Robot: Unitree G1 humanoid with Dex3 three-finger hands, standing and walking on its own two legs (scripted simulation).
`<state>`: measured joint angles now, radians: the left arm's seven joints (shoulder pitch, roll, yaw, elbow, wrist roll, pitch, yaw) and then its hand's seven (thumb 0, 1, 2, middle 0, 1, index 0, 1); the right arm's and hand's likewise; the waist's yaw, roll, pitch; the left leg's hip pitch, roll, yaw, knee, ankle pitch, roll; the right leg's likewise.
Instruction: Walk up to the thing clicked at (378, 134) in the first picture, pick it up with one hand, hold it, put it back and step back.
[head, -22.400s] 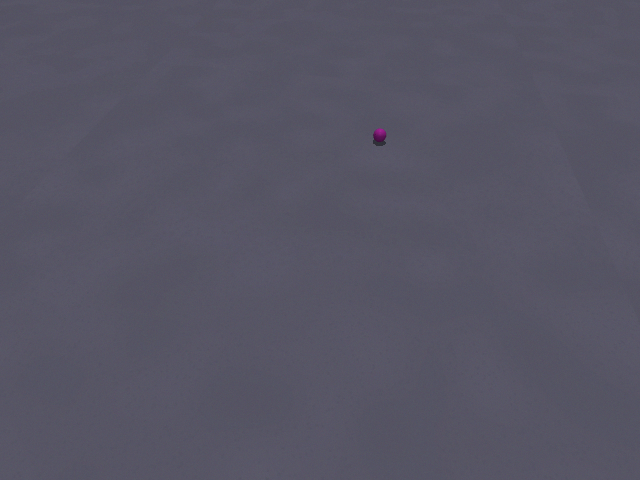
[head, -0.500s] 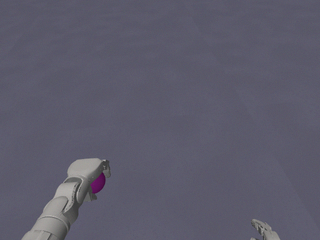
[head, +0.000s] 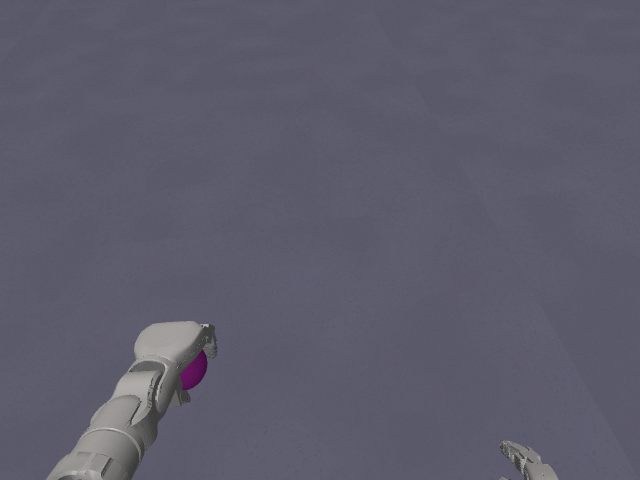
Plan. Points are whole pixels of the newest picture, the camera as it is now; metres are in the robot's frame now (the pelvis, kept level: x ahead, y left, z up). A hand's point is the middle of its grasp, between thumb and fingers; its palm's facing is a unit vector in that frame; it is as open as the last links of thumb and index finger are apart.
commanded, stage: crouch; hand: left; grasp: from above
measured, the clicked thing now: (182, 365) +0.31 +0.22 -0.09
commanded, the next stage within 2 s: lower in 1.74 s
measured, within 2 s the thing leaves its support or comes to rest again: neither
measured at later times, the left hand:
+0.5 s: hand (223, 383) +0.36 +0.21 -0.31, palm faces -0.44 +0.03 -0.90, open 8.8 cm
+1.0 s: hand (242, 396) +0.39 +0.21 -0.50, palm faces -0.46 -0.02 -0.89, open 8.8 cm
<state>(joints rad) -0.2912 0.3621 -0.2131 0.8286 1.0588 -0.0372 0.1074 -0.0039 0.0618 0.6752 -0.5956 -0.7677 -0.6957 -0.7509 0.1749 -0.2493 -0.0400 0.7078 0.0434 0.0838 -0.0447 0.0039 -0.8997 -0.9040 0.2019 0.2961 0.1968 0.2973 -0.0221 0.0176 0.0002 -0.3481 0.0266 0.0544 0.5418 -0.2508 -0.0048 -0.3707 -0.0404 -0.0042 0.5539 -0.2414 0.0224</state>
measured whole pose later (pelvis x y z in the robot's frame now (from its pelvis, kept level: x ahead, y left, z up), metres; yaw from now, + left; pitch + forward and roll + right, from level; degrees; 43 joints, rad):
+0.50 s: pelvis -0.05 +0.01 -0.19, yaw +0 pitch +30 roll -2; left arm -0.70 0.39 -0.08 1.25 1.15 -0.01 0.38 -0.02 0.08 0.58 -0.64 -0.72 -0.75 -0.69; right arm 0.26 -0.24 -0.07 0.76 -0.04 0.00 -0.03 0.00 -0.90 -0.90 0.20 0.30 0.20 0.30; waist -0.16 0.05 -0.19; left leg -1.50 0.05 0.01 1.57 -0.59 0.01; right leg -1.50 -0.04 0.00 1.53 -0.55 0.03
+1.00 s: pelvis -0.06 +0.00 -0.33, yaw -1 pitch +39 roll -4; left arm -0.87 0.50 0.01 1.31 1.20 -0.06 0.39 -0.02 0.05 0.63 -0.65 -0.71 -0.77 -0.69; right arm 0.14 -0.25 -0.03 0.73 -0.10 -0.06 0.05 0.00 -0.91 -0.90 0.20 0.30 0.20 0.30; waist -0.20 0.02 -0.15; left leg -2.04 0.04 -0.06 2.05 -0.69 0.00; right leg -2.01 -0.04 -0.03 2.01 -0.67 0.02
